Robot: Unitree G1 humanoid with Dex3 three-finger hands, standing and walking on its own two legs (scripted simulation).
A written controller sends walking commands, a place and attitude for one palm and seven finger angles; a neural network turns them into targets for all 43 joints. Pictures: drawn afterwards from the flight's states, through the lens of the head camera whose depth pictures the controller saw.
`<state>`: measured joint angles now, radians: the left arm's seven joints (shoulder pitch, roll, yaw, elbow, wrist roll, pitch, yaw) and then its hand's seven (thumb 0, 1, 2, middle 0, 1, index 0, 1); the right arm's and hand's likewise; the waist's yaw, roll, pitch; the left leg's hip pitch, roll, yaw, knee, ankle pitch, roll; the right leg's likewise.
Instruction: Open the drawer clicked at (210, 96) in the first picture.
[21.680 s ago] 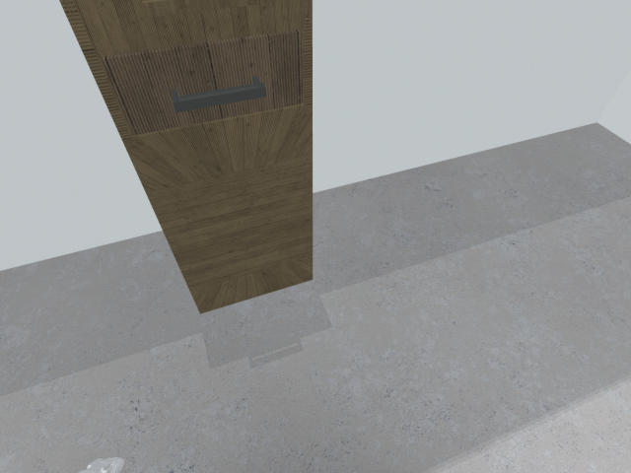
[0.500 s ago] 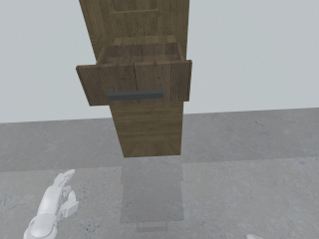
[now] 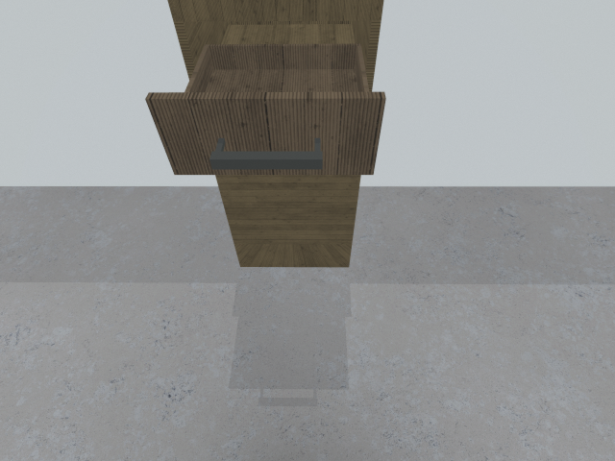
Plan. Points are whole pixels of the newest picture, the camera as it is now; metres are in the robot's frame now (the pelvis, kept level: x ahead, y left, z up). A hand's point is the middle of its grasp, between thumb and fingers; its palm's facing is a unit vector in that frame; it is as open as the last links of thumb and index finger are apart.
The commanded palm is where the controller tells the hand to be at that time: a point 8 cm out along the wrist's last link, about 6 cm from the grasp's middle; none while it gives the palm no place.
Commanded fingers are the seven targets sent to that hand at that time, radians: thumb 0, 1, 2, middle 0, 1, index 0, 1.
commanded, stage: let the arm hang, fingers relaxed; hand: left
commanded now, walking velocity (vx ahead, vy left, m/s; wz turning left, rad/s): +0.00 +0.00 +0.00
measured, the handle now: (268, 152) +0.58 +0.11 +0.07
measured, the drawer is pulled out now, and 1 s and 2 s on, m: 0.29 0.29 0.29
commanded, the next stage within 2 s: look to check the result in 0.44 s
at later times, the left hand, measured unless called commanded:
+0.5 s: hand out of the picture +0.05 +0.18 -0.17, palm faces -0.01 -0.98 -0.22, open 7.4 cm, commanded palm none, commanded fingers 0.00 0.90 0.90 -0.20 -0.30 -0.20 -0.30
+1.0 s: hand out of the picture +0.02 +0.18 -0.17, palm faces +0.01 -0.97 -0.23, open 7.4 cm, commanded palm none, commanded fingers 0.00 0.90 0.90 -0.20 -0.30 -0.20 -0.30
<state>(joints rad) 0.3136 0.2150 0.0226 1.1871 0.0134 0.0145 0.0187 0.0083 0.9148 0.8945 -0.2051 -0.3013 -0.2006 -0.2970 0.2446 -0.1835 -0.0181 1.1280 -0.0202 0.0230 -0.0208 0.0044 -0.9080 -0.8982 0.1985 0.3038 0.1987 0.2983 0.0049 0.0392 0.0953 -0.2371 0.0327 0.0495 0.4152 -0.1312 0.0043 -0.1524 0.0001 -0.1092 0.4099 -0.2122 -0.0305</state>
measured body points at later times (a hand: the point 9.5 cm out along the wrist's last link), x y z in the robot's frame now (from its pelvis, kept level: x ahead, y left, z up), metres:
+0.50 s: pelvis +0.01 +0.00 +0.00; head +0.02 -0.01 +0.45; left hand +0.05 +0.23 -0.15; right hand +0.00 -0.23 -0.16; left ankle +0.06 +0.12 -0.74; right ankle +0.01 -0.10 -0.74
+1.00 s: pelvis +0.01 -0.01 +0.00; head +0.03 -0.01 +0.45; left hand +0.02 +0.23 -0.15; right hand +0.03 -0.24 -0.16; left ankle +0.06 +0.12 -0.74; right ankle +0.01 -0.10 -0.74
